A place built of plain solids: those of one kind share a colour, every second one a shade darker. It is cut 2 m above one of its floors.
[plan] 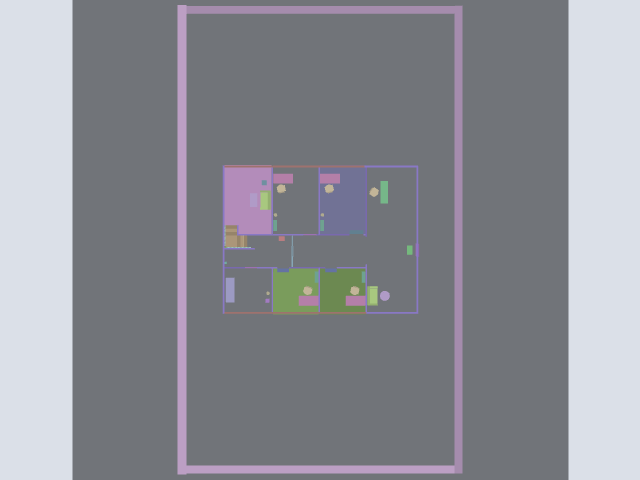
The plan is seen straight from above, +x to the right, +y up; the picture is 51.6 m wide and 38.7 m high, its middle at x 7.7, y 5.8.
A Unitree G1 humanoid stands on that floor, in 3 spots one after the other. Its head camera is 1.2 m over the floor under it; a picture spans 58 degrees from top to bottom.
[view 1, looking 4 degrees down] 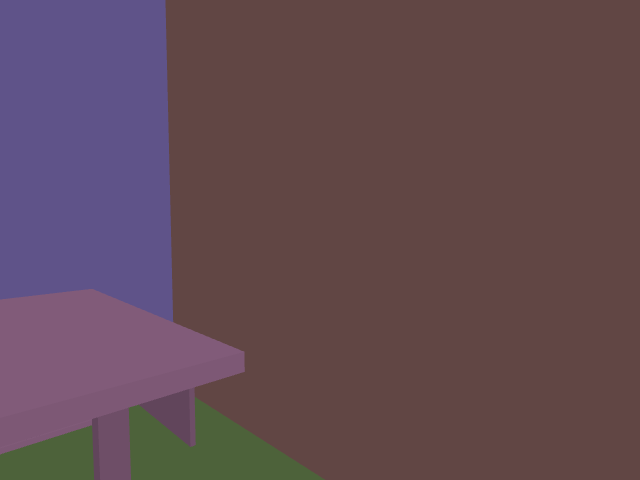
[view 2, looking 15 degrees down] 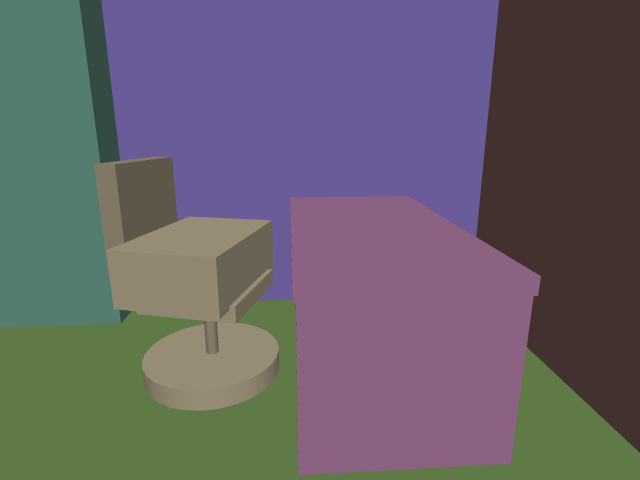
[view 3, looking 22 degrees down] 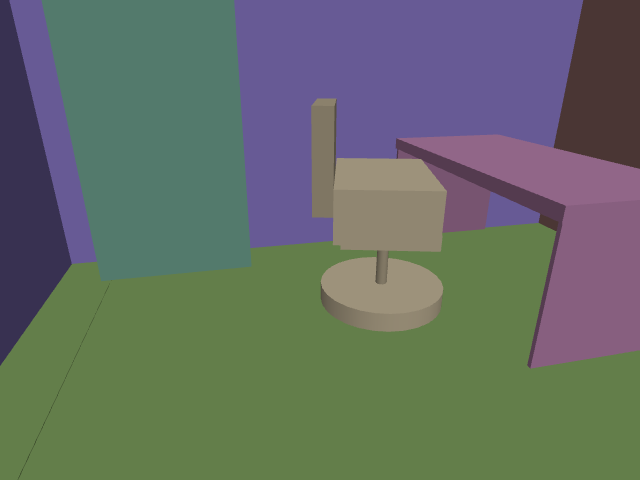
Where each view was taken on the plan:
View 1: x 8.58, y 1.30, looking -44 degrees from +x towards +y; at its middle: glazing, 1.88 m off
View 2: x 4.73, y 1.30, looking -4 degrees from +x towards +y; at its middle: desk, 1.82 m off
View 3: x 4.73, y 2.50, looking -13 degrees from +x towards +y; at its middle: wall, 3.16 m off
